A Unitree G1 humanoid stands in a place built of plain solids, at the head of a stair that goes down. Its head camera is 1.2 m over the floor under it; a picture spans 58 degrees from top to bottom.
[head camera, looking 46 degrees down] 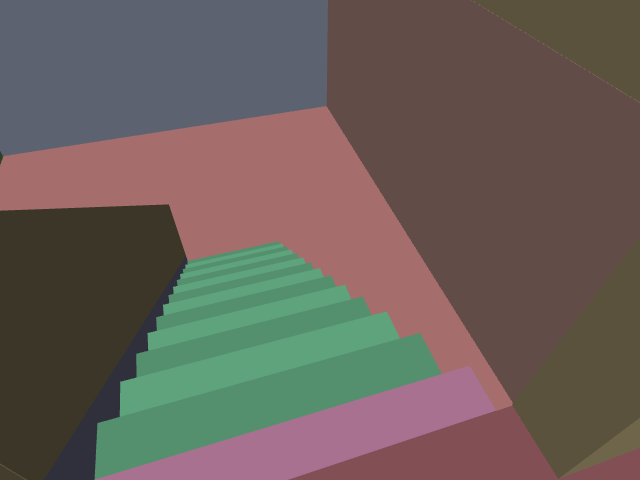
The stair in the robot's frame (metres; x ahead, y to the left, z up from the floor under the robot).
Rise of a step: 0.21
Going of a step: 0.26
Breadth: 1.15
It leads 17 degrees to the left of straight ahead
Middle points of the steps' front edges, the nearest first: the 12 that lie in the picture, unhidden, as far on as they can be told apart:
0.47 0.10 0.00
0.71 0.17 -0.21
0.96 0.25 -0.42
1.20 0.32 -0.64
1.45 0.40 -0.85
1.69 0.47 -1.06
1.93 0.55 -1.28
2.18 0.62 -1.49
2.42 0.70 -1.70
2.67 0.77 -1.91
2.91 0.84 -2.13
3.16 0.92 -2.34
